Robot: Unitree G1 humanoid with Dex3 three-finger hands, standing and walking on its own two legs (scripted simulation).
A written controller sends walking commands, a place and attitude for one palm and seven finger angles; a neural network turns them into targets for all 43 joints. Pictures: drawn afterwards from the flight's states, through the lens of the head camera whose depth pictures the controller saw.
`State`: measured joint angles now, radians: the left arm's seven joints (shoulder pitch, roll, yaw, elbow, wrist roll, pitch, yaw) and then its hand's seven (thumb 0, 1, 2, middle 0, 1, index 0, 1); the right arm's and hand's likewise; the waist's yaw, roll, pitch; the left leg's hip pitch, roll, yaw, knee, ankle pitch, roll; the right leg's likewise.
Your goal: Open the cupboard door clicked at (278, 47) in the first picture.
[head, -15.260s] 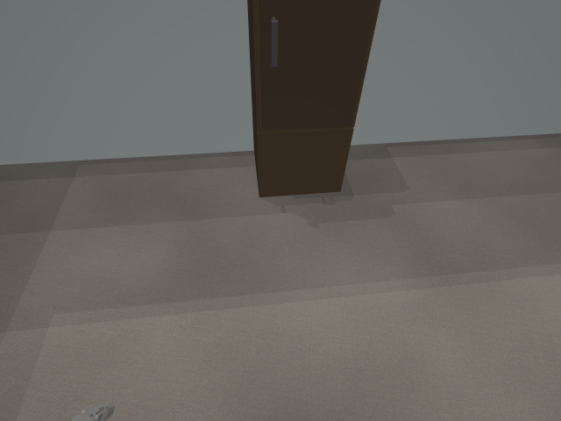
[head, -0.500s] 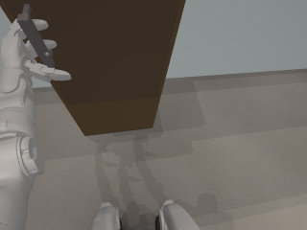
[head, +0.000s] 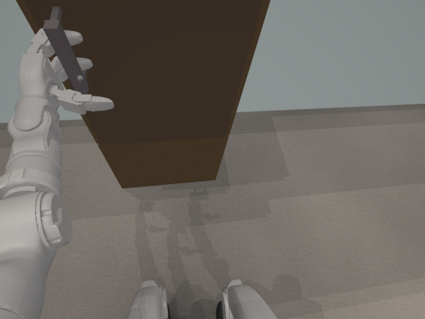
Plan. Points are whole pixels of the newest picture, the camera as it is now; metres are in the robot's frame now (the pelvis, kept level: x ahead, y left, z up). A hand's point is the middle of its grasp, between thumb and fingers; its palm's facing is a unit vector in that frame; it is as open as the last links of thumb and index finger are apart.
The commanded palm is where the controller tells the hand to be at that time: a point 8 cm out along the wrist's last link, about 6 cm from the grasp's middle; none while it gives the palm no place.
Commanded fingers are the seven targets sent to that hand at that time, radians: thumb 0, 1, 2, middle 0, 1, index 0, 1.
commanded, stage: close the thumb around the handle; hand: left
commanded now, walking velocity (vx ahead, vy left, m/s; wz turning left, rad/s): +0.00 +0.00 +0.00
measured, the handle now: (70, 53) +0.59 +0.21 +0.09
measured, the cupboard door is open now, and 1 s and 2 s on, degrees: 0 6 46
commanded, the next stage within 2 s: pull the door open along its arc in 0.54 s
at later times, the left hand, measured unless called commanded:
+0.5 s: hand (82, 75) +0.54 +0.19 +0.09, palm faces +0.02 -1.00 +0.00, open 5.5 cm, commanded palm +0.52 +0.23 +0.09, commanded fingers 0.00 0.90 0.90 -0.40 -1.35 -0.40 -1.35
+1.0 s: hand (84, 91) +0.50 +0.18 +0.09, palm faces +0.02 -1.00 -0.01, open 5.6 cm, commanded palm +0.45 +0.22 +0.09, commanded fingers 0.00 0.90 0.90 -0.40 -1.35 -0.40 -1.35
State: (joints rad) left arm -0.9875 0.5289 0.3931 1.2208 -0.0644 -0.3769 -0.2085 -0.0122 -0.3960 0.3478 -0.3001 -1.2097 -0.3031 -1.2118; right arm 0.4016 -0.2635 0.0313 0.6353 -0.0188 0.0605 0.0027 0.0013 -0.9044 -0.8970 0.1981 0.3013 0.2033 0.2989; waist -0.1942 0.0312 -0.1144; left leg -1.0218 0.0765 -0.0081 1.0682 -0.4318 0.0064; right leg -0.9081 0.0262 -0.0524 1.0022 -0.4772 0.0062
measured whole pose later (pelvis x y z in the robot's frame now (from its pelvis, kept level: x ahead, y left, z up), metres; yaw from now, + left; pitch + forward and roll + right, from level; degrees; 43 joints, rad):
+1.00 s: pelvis +0.02 +0.00 +0.01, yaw -1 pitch +20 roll -3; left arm -0.74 0.44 0.38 1.01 -0.13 -0.36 -0.21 0.00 0.74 0.77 -0.37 -1.35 -0.36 -1.35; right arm 0.43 -0.25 0.02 0.61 0.00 0.09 0.02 0.00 -0.90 -0.90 0.20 0.30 0.20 0.30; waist -0.16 0.04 -0.14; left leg -0.92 0.08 0.02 1.01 -0.44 0.00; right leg -0.83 0.03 -0.02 0.95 -0.48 0.00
